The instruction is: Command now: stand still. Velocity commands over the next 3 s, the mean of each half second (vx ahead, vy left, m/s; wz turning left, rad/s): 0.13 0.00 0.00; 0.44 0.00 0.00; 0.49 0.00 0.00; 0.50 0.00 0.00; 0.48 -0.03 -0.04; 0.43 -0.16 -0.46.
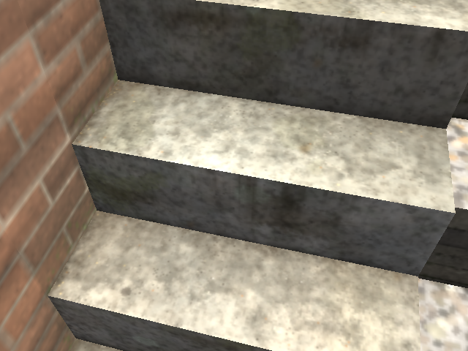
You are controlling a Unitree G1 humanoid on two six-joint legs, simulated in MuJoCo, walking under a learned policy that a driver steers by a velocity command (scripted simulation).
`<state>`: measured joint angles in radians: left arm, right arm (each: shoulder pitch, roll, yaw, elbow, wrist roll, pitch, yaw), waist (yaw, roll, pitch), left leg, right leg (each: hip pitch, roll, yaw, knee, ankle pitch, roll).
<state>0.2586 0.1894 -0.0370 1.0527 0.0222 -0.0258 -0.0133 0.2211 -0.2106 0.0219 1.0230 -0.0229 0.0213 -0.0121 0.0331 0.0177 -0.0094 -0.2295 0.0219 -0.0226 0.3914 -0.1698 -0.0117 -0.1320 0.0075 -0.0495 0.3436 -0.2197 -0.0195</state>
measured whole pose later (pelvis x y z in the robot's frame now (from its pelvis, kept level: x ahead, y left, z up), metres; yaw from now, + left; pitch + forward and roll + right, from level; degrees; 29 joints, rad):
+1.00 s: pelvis +0.09 -0.05 +0.04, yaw -5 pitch +4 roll +1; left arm 0.10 0.23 -0.05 0.86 0.08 -0.08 0.01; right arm 0.21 -0.23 0.03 0.74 0.04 -0.12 0.07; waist -0.10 -0.02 -0.02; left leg -1.10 -0.08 -0.04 2.31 -0.53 0.07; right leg -0.11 0.02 -0.22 0.43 0.09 -0.07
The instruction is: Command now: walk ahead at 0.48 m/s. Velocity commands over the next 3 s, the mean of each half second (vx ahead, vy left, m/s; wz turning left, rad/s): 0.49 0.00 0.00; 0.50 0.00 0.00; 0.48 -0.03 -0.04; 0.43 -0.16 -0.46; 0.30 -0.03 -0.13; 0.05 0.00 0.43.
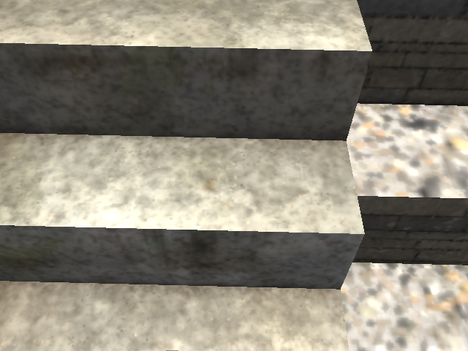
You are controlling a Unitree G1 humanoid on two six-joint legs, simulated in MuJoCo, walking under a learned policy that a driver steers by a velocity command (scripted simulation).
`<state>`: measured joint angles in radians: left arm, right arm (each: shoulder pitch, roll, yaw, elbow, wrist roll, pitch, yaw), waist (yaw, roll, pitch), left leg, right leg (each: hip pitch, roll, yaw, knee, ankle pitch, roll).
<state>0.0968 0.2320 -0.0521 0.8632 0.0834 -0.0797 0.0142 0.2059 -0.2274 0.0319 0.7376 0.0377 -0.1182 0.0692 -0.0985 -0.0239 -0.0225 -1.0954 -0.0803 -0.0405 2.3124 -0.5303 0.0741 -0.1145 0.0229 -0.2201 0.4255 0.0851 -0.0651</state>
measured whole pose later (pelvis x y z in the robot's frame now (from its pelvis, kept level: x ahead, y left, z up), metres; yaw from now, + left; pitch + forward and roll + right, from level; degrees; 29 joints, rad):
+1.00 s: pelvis -0.02 +0.14 +0.07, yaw +3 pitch +2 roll +2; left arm 0.15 0.20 -0.07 0.51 -0.01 -0.04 -0.01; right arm 0.44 -0.19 0.06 0.73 -0.06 -0.03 -0.01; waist 0.02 -0.02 -0.12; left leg -0.54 -0.07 0.19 1.03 -0.91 0.02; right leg -0.90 0.08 0.06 1.89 -0.35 0.06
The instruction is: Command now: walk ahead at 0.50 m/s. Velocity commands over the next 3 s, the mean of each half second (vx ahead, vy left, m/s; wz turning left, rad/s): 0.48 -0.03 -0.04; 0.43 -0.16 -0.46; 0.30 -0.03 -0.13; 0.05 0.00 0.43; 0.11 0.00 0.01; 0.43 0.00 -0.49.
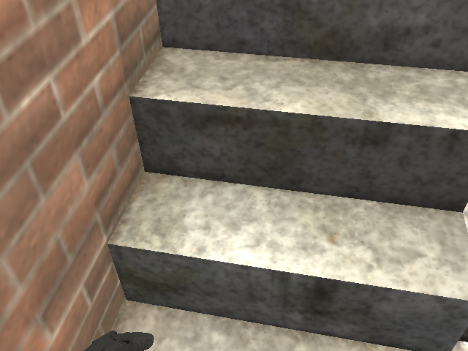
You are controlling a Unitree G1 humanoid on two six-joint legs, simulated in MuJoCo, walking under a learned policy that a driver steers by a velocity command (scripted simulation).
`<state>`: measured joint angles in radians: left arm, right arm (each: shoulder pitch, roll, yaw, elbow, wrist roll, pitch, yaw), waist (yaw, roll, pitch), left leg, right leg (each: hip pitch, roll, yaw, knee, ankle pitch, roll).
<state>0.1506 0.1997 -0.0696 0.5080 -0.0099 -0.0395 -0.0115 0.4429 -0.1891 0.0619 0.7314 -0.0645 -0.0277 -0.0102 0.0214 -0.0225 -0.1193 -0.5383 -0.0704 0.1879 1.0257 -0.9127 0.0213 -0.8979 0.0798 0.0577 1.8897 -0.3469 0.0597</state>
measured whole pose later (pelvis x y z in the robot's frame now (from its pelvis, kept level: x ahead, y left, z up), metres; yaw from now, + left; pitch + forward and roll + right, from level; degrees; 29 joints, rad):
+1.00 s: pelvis -0.01 +0.02 -0.10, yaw -14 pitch +0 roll -3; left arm 0.10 0.08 -0.10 0.49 -0.07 0.06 -0.02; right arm 0.49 -0.20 -0.04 0.94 0.00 0.04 -0.10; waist 0.00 0.08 -0.06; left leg 0.12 0.26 0.30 0.10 -0.18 -0.02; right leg -1.06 -0.16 -0.09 1.66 -0.54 -0.02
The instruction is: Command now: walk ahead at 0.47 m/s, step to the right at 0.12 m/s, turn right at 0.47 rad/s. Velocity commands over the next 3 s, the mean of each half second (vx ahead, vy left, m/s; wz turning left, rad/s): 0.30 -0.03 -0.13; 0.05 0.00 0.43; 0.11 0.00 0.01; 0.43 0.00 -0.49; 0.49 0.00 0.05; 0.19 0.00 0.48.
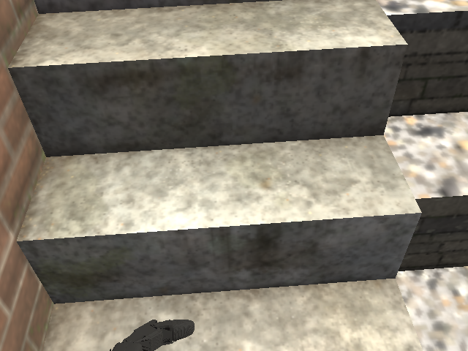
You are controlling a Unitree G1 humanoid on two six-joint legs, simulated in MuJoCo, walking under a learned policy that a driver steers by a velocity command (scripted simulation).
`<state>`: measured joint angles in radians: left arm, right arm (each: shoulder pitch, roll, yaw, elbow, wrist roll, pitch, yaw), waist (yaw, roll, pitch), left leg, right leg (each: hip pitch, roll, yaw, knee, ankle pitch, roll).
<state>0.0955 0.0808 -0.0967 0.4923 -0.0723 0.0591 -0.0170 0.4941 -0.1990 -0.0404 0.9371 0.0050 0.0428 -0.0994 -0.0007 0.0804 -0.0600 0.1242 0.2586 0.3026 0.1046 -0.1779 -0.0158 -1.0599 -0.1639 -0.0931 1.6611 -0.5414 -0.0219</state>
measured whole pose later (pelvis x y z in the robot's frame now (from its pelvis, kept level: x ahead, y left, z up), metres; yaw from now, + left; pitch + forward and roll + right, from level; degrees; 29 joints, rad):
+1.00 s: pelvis +0.07 +0.02 +0.12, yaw +12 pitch -1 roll +0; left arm -0.01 0.27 0.04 0.46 -0.04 0.03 0.02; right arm 0.35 -0.22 0.00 0.62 -0.05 0.09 -0.01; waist -0.09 -0.08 -0.01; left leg -0.49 0.08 0.04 1.11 -0.61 -0.02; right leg -0.52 -0.15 -0.02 1.39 -0.63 0.12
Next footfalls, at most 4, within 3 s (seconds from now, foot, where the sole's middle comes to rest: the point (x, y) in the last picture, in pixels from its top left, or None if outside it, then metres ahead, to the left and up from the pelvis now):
0.02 right None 0.12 -0.17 -0.57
0.92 left None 0.08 0.16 -0.57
1.22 right None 0.11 -0.13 -0.57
1.68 left None -0.09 0.22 -0.79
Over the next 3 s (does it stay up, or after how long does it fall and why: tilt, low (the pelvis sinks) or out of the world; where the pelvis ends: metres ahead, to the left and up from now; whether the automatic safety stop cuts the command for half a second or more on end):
stays up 0.37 -0.07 0.41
